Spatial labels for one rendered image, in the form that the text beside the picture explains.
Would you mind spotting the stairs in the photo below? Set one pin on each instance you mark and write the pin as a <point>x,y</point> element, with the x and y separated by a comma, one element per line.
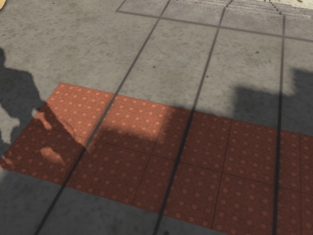
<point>255,6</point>

